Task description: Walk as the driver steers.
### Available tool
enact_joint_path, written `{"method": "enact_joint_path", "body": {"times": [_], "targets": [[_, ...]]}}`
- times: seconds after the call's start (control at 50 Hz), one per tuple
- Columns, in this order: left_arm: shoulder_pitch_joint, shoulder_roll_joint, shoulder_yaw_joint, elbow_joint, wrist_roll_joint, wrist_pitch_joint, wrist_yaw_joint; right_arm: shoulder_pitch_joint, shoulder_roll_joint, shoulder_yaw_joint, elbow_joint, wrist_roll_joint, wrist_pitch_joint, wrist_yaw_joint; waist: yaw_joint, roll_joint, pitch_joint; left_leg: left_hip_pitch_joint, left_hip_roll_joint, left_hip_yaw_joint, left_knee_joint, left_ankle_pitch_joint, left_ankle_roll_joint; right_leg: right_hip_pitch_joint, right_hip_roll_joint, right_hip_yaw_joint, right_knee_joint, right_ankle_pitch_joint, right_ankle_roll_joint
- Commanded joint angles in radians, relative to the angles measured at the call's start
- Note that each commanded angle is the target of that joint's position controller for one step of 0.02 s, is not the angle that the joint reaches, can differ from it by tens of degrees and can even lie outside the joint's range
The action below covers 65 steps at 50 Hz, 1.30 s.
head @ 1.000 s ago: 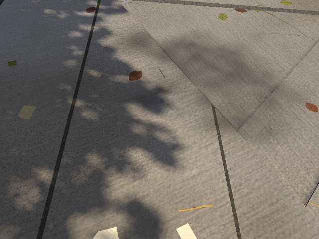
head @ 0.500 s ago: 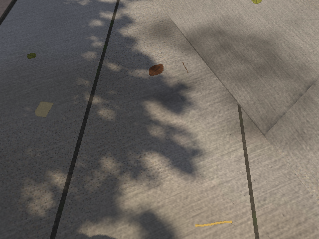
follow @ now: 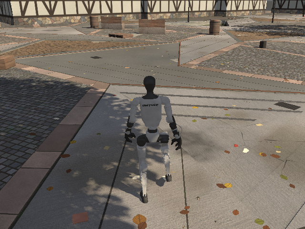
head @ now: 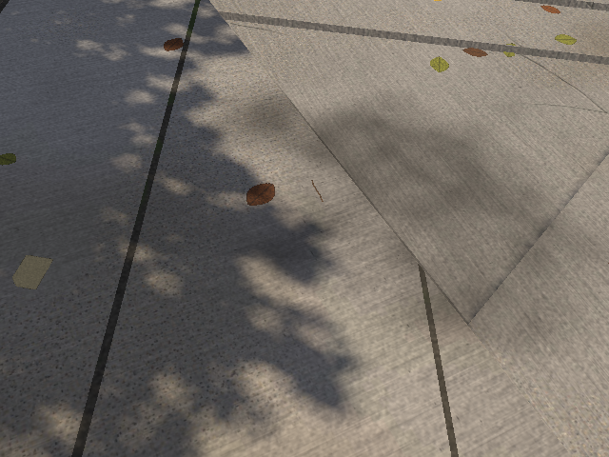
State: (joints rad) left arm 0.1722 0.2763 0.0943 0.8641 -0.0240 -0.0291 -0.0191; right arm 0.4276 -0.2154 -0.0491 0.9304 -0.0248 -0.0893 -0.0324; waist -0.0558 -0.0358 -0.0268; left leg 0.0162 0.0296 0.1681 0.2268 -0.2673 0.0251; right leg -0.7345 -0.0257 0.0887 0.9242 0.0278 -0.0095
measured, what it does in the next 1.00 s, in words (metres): walks ahead, turning right: right foot, then left foot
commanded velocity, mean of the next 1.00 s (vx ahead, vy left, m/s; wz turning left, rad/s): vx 0.49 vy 0.00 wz -0.32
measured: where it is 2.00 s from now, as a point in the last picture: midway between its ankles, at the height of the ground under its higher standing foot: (355, 257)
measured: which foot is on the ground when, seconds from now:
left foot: down 0.00-0.22, up 0.24-0.68, down 0.70-1.00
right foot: up 0.00-0.22, down 0.24-0.72, up 0.74-1.00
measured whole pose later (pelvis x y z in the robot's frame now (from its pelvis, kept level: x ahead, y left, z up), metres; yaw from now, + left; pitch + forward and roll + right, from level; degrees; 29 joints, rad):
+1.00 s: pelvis +0.56 -0.10 +0.00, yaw -19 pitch +1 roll +1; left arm 0.20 0.27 0.04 0.77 0.05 -0.02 -0.04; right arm 0.41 -0.24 -0.05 0.87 -0.01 -0.08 0.03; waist -0.04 -0.05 0.01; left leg -0.16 -0.06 0.02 0.31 -0.18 0.06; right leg -0.58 -0.07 0.01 0.91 -0.21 -0.01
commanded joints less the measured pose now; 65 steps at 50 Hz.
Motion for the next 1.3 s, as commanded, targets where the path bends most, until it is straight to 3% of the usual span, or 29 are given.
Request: {"method": "enact_joint_path", "body": {"times": [0.02, 0.14, 0.18, 0.22, 0.24, 0.26, 0.28, 0.3, 0.34, 0.4, 0.48, 0.6, 0.66, 0.7, 0.72, 0.74, 0.76, 0.78, 0.8, 0.82, 0.84, 0.92, 1.08, 1.16, 1.18, 1.2, 1.22, 1.26, 1.3], "targets": [[-0.181, 0.011, -0.010, -0.116, 0.001, -0.015, -0.018, 0.003, -0.150, -0.028, -0.038, 0.002, -0.012, -0.008, -0.024, 0.136, 0.145, -0.043, 0.223, -0.041, -0.140, 0.187, 0.077, -0.067, -0.021, -0.062, -0.117, 0.078, 0.002], [-0.287, -0.013, -0.032, -0.192, -0.005, -0.026, -0.064, 0.050, -0.178, -0.039, -0.013, 0.027, 0.017, -0.003, -0.039, 0.123, 0.191, 0.111, 0.271, 0.045, -0.033, 0.543, 0.082, -0.018, -0.003, -0.185, -0.294, -0.078, -0.072], [-0.239, 0.020, -0.017, -0.201, -0.005, -0.024, -0.070, 0.034, -0.214, -0.049, -0.019, 0.037, 0.029, -0.009, 0.018, 0.176, 0.120, 0.133, 0.280, 0.067, 0.113, 0.982, 0.073, 0.131, 0.061, -0.247, -0.294, -0.181, -0.114], [0.016, 0.117, 0.031, -0.146, -0.012, -0.019, -0.060, -0.005, -0.244, -0.057, -0.031, 0.039, 0.040, -0.015, 0.166, 0.188, -0.037, 0.057, 0.259, 0.080, 0.445, 1.160, 0.046, 0.484, 0.130, -0.251, -0.351, -0.169, -0.176], [0.175, 0.185, 0.063, -0.107, -0.008, -0.007, -0.036, -0.027, -0.247, -0.056, -0.049, 0.038, 0.028, -0.016, 0.249, 0.135, -0.121, -0.183, 0.222, 0.068, 0.702, 0.920, 0.005, 0.804, 0.075, -0.112, -0.394, -0.145, -0.223], [0.206, 0.275, 0.073, -0.096, -0.008, -0.004, -0.014, 0.038, -0.084, -0.011, -0.104, 0.003, -0.001, 0.006, 0.144, -0.155, -0.220, -0.655, 0.033, 0.014, 1.096, -0.176, -0.056, 1.178, -0.215, 0.416, -0.411, -0.237, -0.385], [0.246, 0.245, 0.057, -0.113, 0.007, -0.013, -0.009, -0.025, -0.121, -0.009, -0.138, 0.047, -0.052, 0.019, 0.179, -0.109, -0.386, -0.765, -0.058, -0.242, 1.275, -0.317, -0.054, 1.232, -0.334, 0.776, -0.606, -0.362, -0.476], [0.219, 0.179, 0.040, -0.098, 0.015, -0.023, -0.006, -0.152, -0.173, -0.026, -0.175, 0.082, -0.076, 0.026, 0.202, -0.062, -0.243, -0.865, 0.006, -0.283, 1.257, -0.219, -0.026, 1.152, -0.289, 0.611, -0.638, -0.289, -0.401], [0.054, 0.109, 0.018, -0.130, 0.001, -0.040, -0.010, -0.180, -0.173, -0.031, -0.175, 0.047, -0.083, 0.012, 0.099, 0.061, -0.069, -0.768, 0.084, -0.267, 1.073, -0.085, -0.013, 0.816, -0.189, 0.366, -0.654, -0.122, -0.323], [-0.012, 0.093, 0.008, -0.159, 0.010, -0.049, 0.000, -0.128, -0.162, -0.044, -0.185, 0.020, -0.044, 0.014, 0.019, 0.036, -0.003, -0.637, 0.116, -0.258, 0.941, -0.044, -0.050, 0.571, -0.136, 0.263, -0.720, 0.005, -0.323], [0.032, 0.126, 0.012, -0.143, 0.009, -0.051, 0.021, -0.254, -0.118, -0.023, -0.236, 0.005, -0.026, 0.016, 0.048, -0.001, 0.049, -0.602, 0.092, -0.196, 0.642, 0.182, -0.092, 0.430, -0.062, 0.108, -0.729, 0.103, -0.276], [0.163, 0.134, 0.008, -0.094, -0.001, -0.041, 0.018, -0.438, -0.128, -0.011, -0.290, 0.033, -0.041, 0.048, 0.145, -0.037, 0.056, -0.539, 0.028, -0.194, 0.326, 0.401, -0.047, 0.544, -0.104, 0.144, -0.660, -0.048, -0.221], [0.179, 0.147, 0.010, -0.081, 0.004, -0.031, 0.022, -0.421, -0.168, -0.025, -0.303, 0.031, -0.045, 0.058, 0.115, -0.057, 0.053, -0.536, 0.017, -0.200, 0.287, 0.260, 0.003, 0.670, -0.167, 0.204, -0.582, 0.032, -0.195], [0.152, 0.136, 0.003, -0.087, 0.008, -0.023, 0.022, -0.251, -0.210, -0.049, -0.262, 0.026, -0.049, 0.053, 0.018, -0.047, -0.038, -0.307, -0.016, -0.164, 0.242, 0.242, 0.058, 0.680, -0.105, 0.159, -0.381, 0.292, -0.157], [0.144, 0.097, -0.015, -0.109, 0.021, -0.023, 0.021, -0.085, -0.261, -0.062, -0.241, 0.011, -0.050, 0.047, -0.051, 0.020, -0.190, -0.037, 0.119, -0.300, 0.280, 0.279, 0.125, 0.554, -0.041, 0.103, -0.117, 0.170, -0.119], [0.310, 0.016, -0.037, -0.103, 0.002, -0.041, 0.016, 0.030, -0.339, -0.085, -0.204, 0.009, -0.040, 0.052, -0.015, 0.295, -0.347, 0.344, 0.344, -0.734, 0.220, 0.091, 0.298, 0.185, 0.124, 0.016, 0.276, -0.315, -0.035], [0.280, 0.067, -0.034, -0.095, -0.011, -0.051, 0.013, 0.064, -0.254, -0.066, -0.187, 0.029, -0.034, 0.060, -0.041, 0.300, -0.342, 0.366, 0.371, -0.947, 0.080, -0.157, 0.292, 0.020, 0.116, 0.091, 0.372, -0.601, -0.038], [0.161, 0.141, -0.015, -0.121, -0.023, -0.054, 0.011, -0.017, -0.196, -0.047, -0.201, 0.035, -0.030, 0.056, -0.049, 0.190, -0.165, 0.234, 0.336, -0.819, 0.059, -0.242, 0.236, -0.053, 0.055, 0.083, 0.416, -0.529, -0.046], [0.084, 0.134, -0.018, -0.144, -0.015, -0.054, 0.013, -0.102, -0.180, -0.037, -0.218, 0.027, -0.021, 0.053, -0.021, 0.104, -0.068, 0.081, 0.296, -0.696, 0.039, -0.176, 0.205, -0.039, 0.001, 0.029, 0.378, -0.441, -0.047], [0.092, 0.120, -0.019, -0.126, 0.100, -0.039, 0.003, -0.121, -0.148, -0.023, -0.194, -0.027, -0.003, 0.048, 0.025, -0.003, 0.011, -0.110, 0.260, -0.585, 0.022, 0.046, 0.165, 0.076, -0.009, 0.013, 0.281, -0.358, -0.046], [0.137, 0.079, -0.024, -0.120, 0.113, -0.020, -0.004, -0.130, -0.151, -0.023, -0.186, -0.021, 0.002, 0.047, 0.065, 0.057, 0.022, -0.198, 0.215, -0.492, 0.005, 0.146, 0.142, 0.162, -0.025, -0.010, 0.235, -0.351, -0.034], [0.138, 0.056, -0.037, -0.119, 0.079, 0.009, -0.017, -0.108, -0.161, -0.027, -0.147, 0.012, -0.012, 0.059, 0.083, 0.160, 0.018, -0.238, 0.152, -0.362, -0.046, 0.275, 0.174, 0.186, -0.045, -0.068, 0.134, -0.281, -0.012], [-0.106, 0.040, -0.064, -0.194, 0.059, -0.013, -0.011, 0.012, -0.186, -0.043, -0.088, 0.012, 0.018, 0.054, 0.005, 0.133, 0.059, -0.170, 0.140, -0.373, -0.020, 0.251, 0.179, 0.255, -0.010, -0.117, -0.295, -0.150, 0.027], [0.025, 0.071, -0.050, -0.172, 0.062, -0.037, 0.011, -0.032, -0.212, -0.052, -0.097, 0.014, 0.029, 0.042, 0.087, 0.101, 0.028, -0.215, 0.128, -0.421, 0.145, 0.241, 0.135, 0.510, 0.020, -0.110, -0.458, -0.192, -0.007], [0.145, 0.121, -0.031, -0.141, 0.075, -0.052, 0.023, -0.035, -0.174, -0.042, -0.105, 0.018, 0.025, 0.043, 0.135, 0.022, -0.040, -0.292, 0.057, -0.373, 0.330, 0.217, 0.106, 0.697, -0.048, -0.030, -0.508, -0.235, -0.036], [0.285, 0.221, -0.010, -0.142, 0.096, -0.059, 0.036, -0.035, -0.085, -0.020, -0.149, 0.033, 0.021, 0.043, 0.191, -0.159, -0.173, -0.470, -0.054, -0.251, 0.653, -0.029, 0.064, 0.921, -0.318, 0.270, -0.596, -0.465, -0.091], [0.283, 0.276, 0.009, -0.129, 0.077, -0.040, 0.040, 0.004, -0.108, -0.025, -0.171, 0.027, 0.028, 0.038, 0.152, -0.279, -0.156, -0.688, -0.132, -0.192, 0.830, -0.297, 0.059, 0.922, -0.442, 0.593, -0.722, -0.608, -0.165], [0.156, 0.112, -0.030, -0.153, 0.060, -0.037, 0.032, -0.039, -0.150, -0.038, -0.134, 0.006, 0.049, 0.047, 0.102, -0.045, 0.029, -0.708, -0.016, -0.257, 0.918, -0.153, 0.066, 0.746, -0.351, 0.374, -0.724, -0.559, -0.156], [0.118, 0.056, -0.045, -0.145, 0.057, -0.050, 0.033, -0.065, -0.129, -0.039, -0.132, 0.002, 0.064, 0.061, 0.071, -0.086, 0.073, -0.667, 0.024, -0.237, 0.871, -0.064, 0.043, 0.674, -0.263, 0.153, -0.753, -0.299, -0.115]]}}
Keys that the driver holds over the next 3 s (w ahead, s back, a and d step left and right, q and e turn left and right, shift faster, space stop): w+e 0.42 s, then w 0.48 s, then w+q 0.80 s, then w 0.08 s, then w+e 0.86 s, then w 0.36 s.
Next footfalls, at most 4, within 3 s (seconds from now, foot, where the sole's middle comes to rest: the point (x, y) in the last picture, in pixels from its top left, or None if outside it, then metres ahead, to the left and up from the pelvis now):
0.24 right None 0.28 -0.14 -0.79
0.70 left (291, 419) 0.62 -0.02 -0.79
1.18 right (399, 371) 0.74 -0.29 -0.79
1.70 left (320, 274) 1.04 -0.12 -0.79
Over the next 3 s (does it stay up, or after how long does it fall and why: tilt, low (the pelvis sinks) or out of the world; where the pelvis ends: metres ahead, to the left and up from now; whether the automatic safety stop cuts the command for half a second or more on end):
stays up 1.57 -0.15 -0.01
